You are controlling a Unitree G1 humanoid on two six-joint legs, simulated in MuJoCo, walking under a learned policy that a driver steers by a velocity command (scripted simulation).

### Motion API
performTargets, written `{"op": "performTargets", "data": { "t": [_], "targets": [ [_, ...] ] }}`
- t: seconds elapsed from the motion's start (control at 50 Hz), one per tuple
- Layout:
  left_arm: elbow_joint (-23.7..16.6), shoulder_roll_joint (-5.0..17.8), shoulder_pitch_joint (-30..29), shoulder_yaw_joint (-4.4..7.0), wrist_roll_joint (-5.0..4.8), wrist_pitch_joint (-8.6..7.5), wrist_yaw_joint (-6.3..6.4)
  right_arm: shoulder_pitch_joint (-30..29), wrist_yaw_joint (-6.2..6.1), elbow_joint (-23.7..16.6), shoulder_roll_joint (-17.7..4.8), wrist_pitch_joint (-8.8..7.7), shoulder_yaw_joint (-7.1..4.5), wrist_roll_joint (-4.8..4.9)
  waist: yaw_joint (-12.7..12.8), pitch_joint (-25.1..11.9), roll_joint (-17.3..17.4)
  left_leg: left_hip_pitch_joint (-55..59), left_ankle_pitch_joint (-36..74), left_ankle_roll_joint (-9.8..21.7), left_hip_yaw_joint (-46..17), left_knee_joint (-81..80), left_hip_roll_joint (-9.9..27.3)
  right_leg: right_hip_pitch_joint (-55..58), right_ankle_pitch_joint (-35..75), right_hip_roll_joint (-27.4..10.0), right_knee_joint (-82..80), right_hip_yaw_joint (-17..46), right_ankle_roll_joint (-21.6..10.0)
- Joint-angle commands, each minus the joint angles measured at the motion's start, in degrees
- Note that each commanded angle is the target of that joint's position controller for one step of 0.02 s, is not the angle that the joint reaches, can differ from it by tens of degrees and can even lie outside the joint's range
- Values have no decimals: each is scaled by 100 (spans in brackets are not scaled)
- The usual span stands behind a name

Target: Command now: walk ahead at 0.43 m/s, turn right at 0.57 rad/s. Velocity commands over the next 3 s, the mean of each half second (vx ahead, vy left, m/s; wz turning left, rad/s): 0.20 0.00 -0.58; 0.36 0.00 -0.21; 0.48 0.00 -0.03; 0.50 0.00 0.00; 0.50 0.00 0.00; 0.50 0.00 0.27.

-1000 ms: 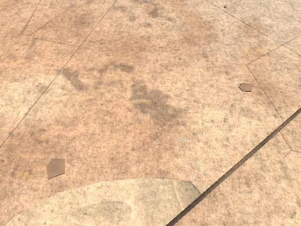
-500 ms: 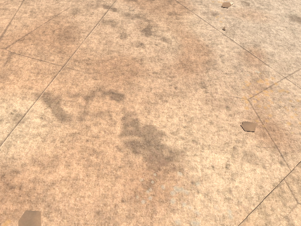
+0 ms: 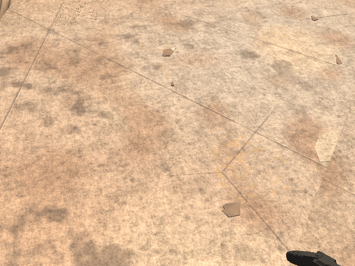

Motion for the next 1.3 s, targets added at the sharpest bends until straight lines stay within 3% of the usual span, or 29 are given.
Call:
{"op": "performTargets", "data": {
  "t": [0.02,0.06,0.1,0.16,0.24,0.28,0.3,0.32,0.34,0.36,0.38,0.42,0.5,0.58,0.66,0.68,0.7,0.72,0.74,0.78,0.88,1.02,1.1,1.16,1.18,1.2,1.22,1.26,1.3],
  "targets": [
    [-587,442,-420,68,-130,-199,17,305,-72,-511,-709,71,-134,-162,-470,526,851,-657,247,-53,70,-1836,419,-257,2421,-1429,-1627,2146,-234],
    [-597,634,-40,155,-110,-87,159,-423,-165,-769,-496,66,-58,-343,-96,291,432,-367,959,-317,474,-3311,148,-135,4086,-1157,-1340,1731,166],
    [-560,767,218,231,-136,119,316,-877,-196,-905,-254,152,15,-276,100,-136,-141,317,1521,-472,582,-4744,-200,-27,4448,-948,-937,1480,596],
    [-659,942,412,345,-223,367,464,-1363,-160,-1012,-497,290,-57,-73,284,-604,-625,497,1713,-565,449,-5709,-559,796,4174,-1106,-600,2020,925],
    [-1117,865,-83,439,-172,550,542,-1223,-63,-856,-884,191,-197,-119,124,-701,-628,842,1524,-341,-4,-6691,-500,1572,4097,-1223,306,2618,1141],
    [-1497,823,-836,408,-131,546,467,150,-101,-428,-963,64,-263,-213,-517,-1438,-595,2953,2883,125,-404,-7438,191,915,3707,-974,1910,2430,1332],
    [-1591,320,-601,230,44,540,375,475,-205,-395,-1051,103,-282,-243,-482,-1941,396,4720,5320,750,-1447,-6745,1482,-593,-1087,-369,3486,1846,1374],
    [-1552,379,645,199,78,462,230,462,-240,-526,-963,205,-218,-452,135,-2557,1447,5463,6621,1824,-3190,-6553,2808,-1485,-3288,-127,4663,2000,1449],
    [-1299,1013,1205,294,-9,473,88,48,-245,-615,-1108,305,-345,-291,309,-2476,1125,5079,5139,2332,-3586,-6667,3157,-1922,-2829,-617,5613,1794,1580],
    [-1222,1252,635,359,-128,538,95,-224,-280,-753,-786,355,-295,-251,124,-1754,621,4467,3182,1978,-3039,-6933,2575,-2392,-2125,-956,5836,1454,1667],
    [-1278,1226,74,349,-111,624,170,-271,-325,-785,-548,447,-179,-226,24,-1168,105,3648,1988,1511,-2345,-7204,1983,-2389,-1650,-1097,5517,1277,1703],
    [-1436,913,-169,240,-75,749,250,-426,-334,-671,-760,553,-195,-181,176,-395,72,2301,1852,1110,-1370,-7548,1310,-1852,-1353,-1169,4700,978,1723],
    [-1452,384,-42,-1,-30,594,218,3,-266,-315,-1151,594,-364,-121,123,-714,670,1891,733,1138,-603,-8006,1014,-962,-1337,-1259,3032,374,1554],
    [-1391,651,-156,16,-9,457,156,169,-139,-147,-1411,520,-464,27,6,-701,908,1731,-712,1125,-889,-8274,1380,-199,-1009,-1356,1667,292,1163],
    [-1039,579,407,73,-8,368,103,390,-65,51,-1213,526,-389,80,321,-308,770,882,-1949,577,-552,-7779,1080,1327,-708,-1045,-177,-67,677],
    [-944,680,848,109,2,339,106,216,-41,-20,-882,490,-291,19,519,-251,322,42,-1776,219,-215,-6675,747,2075,-1290,-1665,-625,917,446],
    [-942,1356,1058,274,85,338,126,-16,18,-246,-448,360,-177,28,547,-159,-1203,-1320,-1322,-220,769,-4735,-27,2367,-3158,-3199,-1647,3359,-204],
    [-1003,1550,976,352,132,237,158,-406,6,-404,-1118,226,-381,94,602,452,-847,-1926,-1061,-158,46,-3905,247,1648,-3742,-3690,-2323,4474,-709],
    [-1047,1320,538,276,125,121,188,-222,13,-335,-1273,182,-453,155,241,768,-734,-2145,-388,-109,-189,-3586,393,1565,-3396,-3515,-2349,4150,-583],
    [-1100,932,141,165,47,-3,155,248,-4,-20,-1272,212,-480,-24,-9,572,-702,-1913,503,-210,-144,-3488,515,1591,-2116,-2984,-2191,3065,-163],
    [-773,734,578,108,51,-42,115,143,16,106,-937,291,-411,-41,84,451,-564,-1240,1733,-449,207,-3592,558,1246,-99,-2450,-2314,1629,-14],
    [-392,1061,974,213,-48,0,140,-1050,236,-283,-688,180,-225,47,560,751,-645,-398,2023,-421,505,-5773,406,1464,492,-2541,-2217,1138,31],
    [-226,1241,941,275,-96,93,133,-851,336,-315,-938,126,-270,73,358,772,-846,281,1269,-106,527,-6440,288,1884,1159,-2808,-1837,1254,171],
    [-275,1134,803,225,-16,154,185,1072,209,200,-1575,119,-555,-11,-598,-713,-639,3305,1329,382,518,-6434,265,1249,3391,-2275,709,678,579],
    [-516,556,1290,43,57,60,165,1902,142,296,-2196,150,-680,-172,-602,-1923,744,5882,1124,1180,-1802,-6344,1879,-943,1338,-1575,3063,415,1002],
    [-418,348,1517,-29,-32,-83,148,2183,185,425,-2001,182,-633,-118,-572,-2657,1803,6448,-65,1634,-3941,-7485,2464,-2005,-1975,-924,4217,1138,1143],
    [-492,956,829,132,-208,-153,104,1824,145,419,-1557,210,-511,-36,-652,-1689,1295,5773,-564,1288,-3267,-7663,2189,-2652,-1717,-1331,4735,1242,1099],
    [-654,991,72,147,-135,-199,124,1028,110,344,-1248,251,-404,-34,-371,-490,475,4002,245,1015,-1862,-7870,1745,-2577,-740,-1850,4376,812,1016],
    [-581,829,244,179,-75,-107,134,675,134,304,-1050,203,-355,-145,5,-190,604,2995,848,1005,-1187,-8257,1377,-1959,-237,-2083,3968,793,1038]
  ]
}}
Next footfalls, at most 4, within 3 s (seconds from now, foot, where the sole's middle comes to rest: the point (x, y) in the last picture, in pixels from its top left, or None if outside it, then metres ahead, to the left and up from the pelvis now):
0.30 left None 0.33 0.08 -0.76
0.68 right None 0.18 -0.10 -0.76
1.16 left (178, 255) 0.57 0.01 -0.76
1.68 right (260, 213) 0.76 -0.33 -0.76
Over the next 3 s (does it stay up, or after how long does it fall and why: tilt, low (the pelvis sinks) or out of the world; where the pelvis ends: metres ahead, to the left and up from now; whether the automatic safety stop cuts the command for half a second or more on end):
stays up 1.28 -0.43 0.02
